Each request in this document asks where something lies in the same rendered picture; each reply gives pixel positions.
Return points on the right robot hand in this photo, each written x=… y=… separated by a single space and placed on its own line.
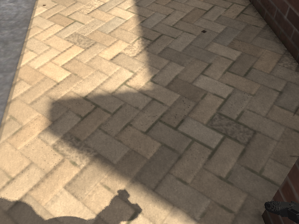
x=284 y=209

